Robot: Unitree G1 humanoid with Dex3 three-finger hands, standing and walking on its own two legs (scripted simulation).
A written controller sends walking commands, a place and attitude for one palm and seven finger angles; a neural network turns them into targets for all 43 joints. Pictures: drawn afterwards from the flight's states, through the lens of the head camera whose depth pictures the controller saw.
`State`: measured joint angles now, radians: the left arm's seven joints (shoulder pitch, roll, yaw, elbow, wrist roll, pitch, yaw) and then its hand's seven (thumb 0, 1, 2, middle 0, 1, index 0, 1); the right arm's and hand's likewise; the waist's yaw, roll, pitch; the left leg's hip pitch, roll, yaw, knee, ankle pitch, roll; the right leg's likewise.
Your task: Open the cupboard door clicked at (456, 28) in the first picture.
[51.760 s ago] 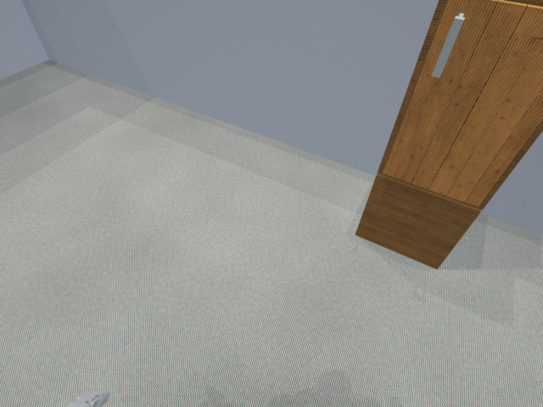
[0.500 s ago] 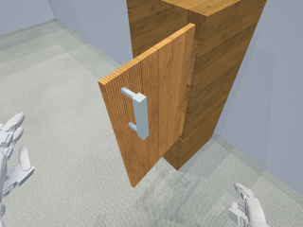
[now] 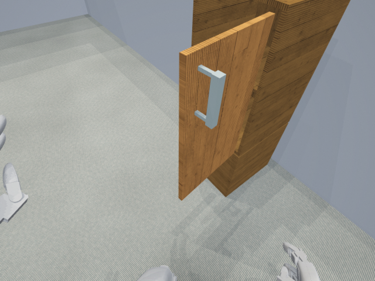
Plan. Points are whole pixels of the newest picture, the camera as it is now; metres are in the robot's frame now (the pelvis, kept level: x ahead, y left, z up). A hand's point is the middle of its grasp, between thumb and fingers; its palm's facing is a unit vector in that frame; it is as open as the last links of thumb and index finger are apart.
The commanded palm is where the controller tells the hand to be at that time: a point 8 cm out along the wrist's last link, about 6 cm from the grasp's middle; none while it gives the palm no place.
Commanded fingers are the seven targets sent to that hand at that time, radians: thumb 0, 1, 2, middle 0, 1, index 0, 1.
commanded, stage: step back with the hand held close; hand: left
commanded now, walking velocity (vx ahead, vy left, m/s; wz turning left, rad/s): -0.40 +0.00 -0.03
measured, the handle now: (207, 97) +0.47 +0.01 +0.16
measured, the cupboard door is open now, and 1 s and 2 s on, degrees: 97 97 97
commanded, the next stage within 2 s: stop stepping back and stand still in 0.06 s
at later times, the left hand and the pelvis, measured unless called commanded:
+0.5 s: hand out of the picture +0.09 +0.25 +0.20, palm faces +0.33 -0.80 -0.50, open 7.4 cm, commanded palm +0.05 +0.30 +0.19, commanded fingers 0.00 0.90 0.90 -0.20 -0.30 -0.20 -0.30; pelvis -0.12 +0.01 +0.01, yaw -5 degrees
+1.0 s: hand out of the picture +0.08 +0.25 +0.19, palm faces +0.36 -0.77 -0.53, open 7.4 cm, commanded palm +0.04 +0.29 +0.19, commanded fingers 0.00 0.90 0.90 -0.20 -0.30 -0.20 -0.30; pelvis -0.12 +0.00 +0.02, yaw -5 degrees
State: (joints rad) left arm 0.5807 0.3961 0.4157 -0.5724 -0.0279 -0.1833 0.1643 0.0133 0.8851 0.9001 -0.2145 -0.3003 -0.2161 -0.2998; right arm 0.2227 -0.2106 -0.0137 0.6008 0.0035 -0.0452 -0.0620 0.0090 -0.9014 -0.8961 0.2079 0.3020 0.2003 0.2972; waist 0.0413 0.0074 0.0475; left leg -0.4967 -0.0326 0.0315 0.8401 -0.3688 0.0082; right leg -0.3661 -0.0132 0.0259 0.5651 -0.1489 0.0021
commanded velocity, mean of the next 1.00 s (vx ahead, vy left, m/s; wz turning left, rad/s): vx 0.05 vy -0.01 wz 0.00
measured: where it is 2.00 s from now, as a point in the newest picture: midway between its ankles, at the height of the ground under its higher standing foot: outside the picture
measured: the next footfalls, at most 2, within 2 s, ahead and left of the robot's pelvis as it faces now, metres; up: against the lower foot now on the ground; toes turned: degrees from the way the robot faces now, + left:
left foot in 0.06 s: +0.08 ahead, +0.11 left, +0.00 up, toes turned +0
right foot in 0.44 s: -0.12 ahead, -0.08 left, +0.00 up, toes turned -5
